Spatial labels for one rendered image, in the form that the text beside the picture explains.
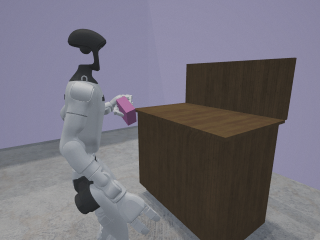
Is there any right robot thigh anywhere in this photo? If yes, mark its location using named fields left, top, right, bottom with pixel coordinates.
left=74, top=178, right=129, bottom=240

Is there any sponge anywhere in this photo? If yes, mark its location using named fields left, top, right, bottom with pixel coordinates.
left=116, top=96, right=137, bottom=126

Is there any humanoid robot torso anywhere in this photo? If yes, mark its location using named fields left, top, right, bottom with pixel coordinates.
left=64, top=75, right=105, bottom=193

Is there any left robot forearm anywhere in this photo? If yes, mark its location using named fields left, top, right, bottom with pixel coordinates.
left=104, top=101, right=113, bottom=115

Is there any robot right upper arm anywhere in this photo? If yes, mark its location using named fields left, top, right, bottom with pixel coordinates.
left=59, top=81, right=96, bottom=159

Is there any right robot hand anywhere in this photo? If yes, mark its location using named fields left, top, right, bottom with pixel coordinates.
left=116, top=191, right=161, bottom=235

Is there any left robot hand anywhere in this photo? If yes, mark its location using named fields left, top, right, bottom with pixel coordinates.
left=110, top=94, right=134, bottom=117

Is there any robot left upper arm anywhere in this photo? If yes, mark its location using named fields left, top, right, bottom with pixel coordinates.
left=60, top=105, right=66, bottom=121

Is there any right robot forearm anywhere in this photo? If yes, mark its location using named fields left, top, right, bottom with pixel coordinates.
left=62, top=141, right=127, bottom=204

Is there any table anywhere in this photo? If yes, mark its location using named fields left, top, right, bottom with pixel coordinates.
left=135, top=57, right=297, bottom=240

